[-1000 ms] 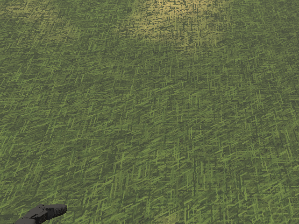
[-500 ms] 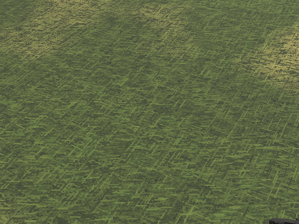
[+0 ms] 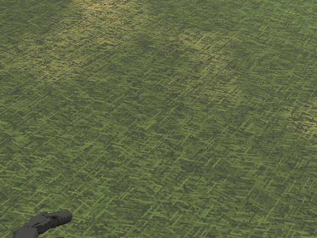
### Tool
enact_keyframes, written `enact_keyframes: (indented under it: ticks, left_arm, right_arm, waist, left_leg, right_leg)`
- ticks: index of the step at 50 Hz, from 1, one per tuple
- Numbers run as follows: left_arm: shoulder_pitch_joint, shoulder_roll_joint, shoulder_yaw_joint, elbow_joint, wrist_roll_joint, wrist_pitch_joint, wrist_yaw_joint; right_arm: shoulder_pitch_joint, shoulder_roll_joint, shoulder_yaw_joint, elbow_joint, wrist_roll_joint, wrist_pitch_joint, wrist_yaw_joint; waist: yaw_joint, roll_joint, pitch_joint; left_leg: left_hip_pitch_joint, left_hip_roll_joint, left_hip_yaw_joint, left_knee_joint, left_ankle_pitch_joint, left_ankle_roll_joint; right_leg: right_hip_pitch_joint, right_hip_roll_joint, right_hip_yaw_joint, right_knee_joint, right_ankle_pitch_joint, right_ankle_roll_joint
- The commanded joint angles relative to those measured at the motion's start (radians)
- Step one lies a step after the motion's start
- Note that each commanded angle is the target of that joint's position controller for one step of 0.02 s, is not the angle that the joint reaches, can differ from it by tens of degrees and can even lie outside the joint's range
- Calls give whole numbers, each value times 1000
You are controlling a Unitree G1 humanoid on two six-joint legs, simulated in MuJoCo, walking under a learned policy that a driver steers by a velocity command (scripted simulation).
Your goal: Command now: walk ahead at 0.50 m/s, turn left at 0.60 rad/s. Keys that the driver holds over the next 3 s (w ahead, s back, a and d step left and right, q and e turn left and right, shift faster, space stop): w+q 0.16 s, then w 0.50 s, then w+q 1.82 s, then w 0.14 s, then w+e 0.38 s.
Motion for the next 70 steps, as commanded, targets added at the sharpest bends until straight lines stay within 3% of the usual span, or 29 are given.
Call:
enact_keyframes:
  ticks: [1, 4, 5, 6, 7, 8, 10, 12, 19, 25, 27, 29, 30, 31, 32, 33, 34, 36, 39, 43, 49, 52, 53, 54, 55, 56, 58, 61, 70]
  left_arm:
    - [-70, 114, 37, -87, -10, -25, -8]
    - [102, 152, 66, -55, -3, -38, -1]
    - [250, 207, 82, -46, 15, -41, 8]
    - [346, 286, 102, -7, 27, -28, 5]
    - [338, 198, 85, -19, 0, -23, 0]
    - [300, 136, 68, -29, -3, -15, 6]
    - [231, 97, 50, -19, 13, -3, 7]
    - [216, 76, 42, -4, 17, -10, 6]
    - [252, 147, 59, 60, -12, -10, 8]
    - [344, 190, 64, 116, -34, 19, 8]
    - [335, 207, 67, 126, -40, 31, 13]
    - [334, 168, 49, 126, -32, 33, 20]
    - [346, 89, 20, 87, 0, 24, 21]
    - [409, 39, 0, 74, -7, 3, 18]
    - [336, 140, 27, 73, -32, -8, 11]
    - [269, 155, 31, 52, -42, -15, 7]
    - [235, 141, 30, 50, -26, -16, 12]
    - [249, 124, 34, 50, -6, -5, 12]
    - [230, 87, 27, 40, 4, 14, 14]
    - [62, 55, 12, -7, 7, 7, 9]
    - [-69, 94, 20, -54, -12, -13, -14]
    - [33, 128, 40, -30, -10, -22, -10]
    - [141, 163, 57, -8, -1, -26, -3]
    - [306, 226, 73, 7, 11, -25, 7]
    - [351, 279, 88, 34, 15, -9, 0]
    - [323, 177, 64, 16, 1, -6, -3]
    - [227, 108, 43, 9, 5, -2, 1]
    - [167, 74, 38, 28, 13, -8, 6]
    - [214, 154, 68, 83, 1, -3, 23]
  right_arm:
    - [14, -156, -44, -46, 5, -5, -8]
    - [-12, -110, -30, -58, -1, 1, -8]
    - [-13, -50, -8, -79, -14, -3, -5]
    - [125, -4, 9, -106, 16, -12, -6]
    - [119, -109, -8, -82, 24, -13, -10]
    - [8, -163, -24, -90, 16, -6, -9]
    - [-86, -133, -22, -110, -9, -3, -8]
    - [-69, -89, -17, -106, 3, -1, 2]
    - [-214, -24, 19, -124, -13, -17, 24]
    - [-362, -44, 19, -165, 2, -31, 47]
    - [-314, -72, 5, -157, -3, -33, 49]
    - [-62, -152, -40, -81, -15, -29, 35]
    - [97, -241, -60, -59, -32, -20, 19]
    - [104, -275, -58, -55, -26, -21, 24]
    - [74, -188, -35, -54, -14, -25, 28]
    - [17, -156, -22, -56, -10, -29, 30]
    - [-40, -135, -15, -58, -14, -31, 34]
    - [-106, -100, -5, -65, -27, -35, 39]
    - [-105, -115, -14, -48, -16, -48, 30]
    - [-51, -148, -28, -13, -9, -40, 6]
    - [41, -171, -38, 30, 7, -24, -8]
    - [33, -157, -36, 33, -1, -8, -12]
    - [33, -118, -23, 26, -7, -7, -10]
    - [39, -57, 1, -2, -28, -7, -10]
    - [166, -10, 13, -32, 7, -22, -9]
    - [132, -114, -9, -4, 23, -22, -12]
    - [-1, -143, -22, -22, 12, -10, -12]
    - [-21, -93, -23, -33, 10, 10, -1]
    - [-228, -34, 0, -107, 1, 12, 35]
  waist:
    - [23, 148, -30]
    - [117, 173, -99]
    - [179, 70, -230]
    - [122, -279, -356]
    - [144, -202, -300]
    - [172, -104, -175]
    - [140, -29, -51]
    - [100, -72, -26]
    - [117, -32, -7]
    - [158, -52, 26]
    - [108, -63, 2]
    - [-21, -29, -159]
    - [-61, 141, -305]
    - [-9, 333, -396]
    - [-32, 224, -296]
    - [-15, 194, -177]
    - [15, 128, -120]
    - [80, 140, -72]
    - [104, 118, -49]
    - [59, 102, 0]
    - [27, 117, 11]
    - [88, 145, -28]
    - [138, 125, -105]
    - [196, -7, -266]
    - [128, -338, -365]
    - [153, -200, -276]
    - [138, -44, -106]
    - [89, -85, -31]
    - [135, -14, 31]
  left_leg:
    - [-46, 240, -236, -40, 161, 137]
    - [-63, 182, -240, 135, 218, 78]
    - [-179, 121, -156, 409, 111, 36]
    - [-532, -4, -22, 740, -298, -33]
    - [-668, 74, -42, 885, -284, -51]
    - [-700, 109, -26, 925, -188, -58]
    - [-637, 158, 5, 856, -69, -61]
    - [-555, 185, 17, 784, -35, -56]
    - [-523, 207, 99, 398, 194, -69]
    - [-430, 162, 154, 172, 221, -41]
    - [-322, 131, 180, 111, 185, -7]
    - [73, 121, 179, 83, 221, 49]
    - [390, 363, -145, 91, 201, 142]
    - [521, 507, -556, -55, 41, 260]
    - [456, 474, -502, -87, -45, 227]
    - [333, 435, -353, -101, 12, 195]
    - [213, 383, -269, -122, 95, 180]
    - [49, 329, -184, -180, 231, 177]
    - [-33, 307, -119, -237, 303, 204]
    - [-71, 261, -45, -246, 287, 169]
    - [-18, 296, -124, -153, 180, 129]
    - [-5, 279, -158, -27, 227, 91]
    - [-54, 217, -123, 120, 259, 60]
    - [-201, 137, -41, 428, 63, 18]
    - [-538, 41, 39, 732, -310, -32]
    - [-642, 103, -25, 862, -271, -42]
    - [-626, 171, 16, 861, -103, -50]
    - [-533, 231, 31, 773, -11, -58]
    - [-539, 225, 115, 383, 303, -63]
  right_leg:
    - [149, 46, -18, -66, -35, -22]
    - [405, 29, -29, -128, -97, -88]
    - [652, -139, 127, -112, -126, -154]
    - [963, -365, 601, -215, -353, -322]
    - [944, -383, 713, -270, -588, -318]
    - [831, -339, 552, -283, -581, -272]
    - [607, -248, 333, -315, -352, -243]
    - [506, -195, 213, -362, -243, -239]
    - [501, -178, 8, -428, -11, -261]
    - [581, -213, -30, -389, 18, -225]
    - [609, -220, -48, -309, 179, -203]
    - [498, -138, -140, 11, 326, -145]
    - [217, -56, -186, 372, -12, -88]
    - [-46, 73, -77, 615, -609, -62]
    - [-161, 13, -8, 705, -584, -68]
    - [-191, -28, -32, 687, -489, -80]
    - [-155, -60, -47, 637, -408, -78]
    - [-52, -91, -36, 552, -320, -62]
    - [-20, -81, -46, 440, -255, -26]
    - [8, -40, -48, 140, -31, -4]
    - [123, 11, -18, -68, 18, -24]
    - [289, 27, -48, -122, -85, -65]
    - [468, -8, -32, -125, -90, -98]
    - [736, -192, 147, -101, -106, -154]
    - [983, -377, 602, -231, -385, -290]
    - [922, -361, 629, -284, -560, -274]
    - [694, -289, 351, -311, -391, -223]
    - [518, -223, 141, -386, -195, -223]
    - [556, -206, -178, -444, 33, -215]
Next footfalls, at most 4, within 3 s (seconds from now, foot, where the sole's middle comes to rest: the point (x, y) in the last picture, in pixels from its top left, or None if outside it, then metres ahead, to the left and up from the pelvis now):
0.10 right None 0.23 -0.14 -0.78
0.58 left None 0.44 0.17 -0.78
1.06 right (141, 173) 0.76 0.02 -0.78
1.58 left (62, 158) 0.86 0.39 -0.78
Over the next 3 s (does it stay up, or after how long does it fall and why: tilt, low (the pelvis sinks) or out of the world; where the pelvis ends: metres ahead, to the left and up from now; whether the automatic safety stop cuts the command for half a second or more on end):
stays up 1.15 0.88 0.00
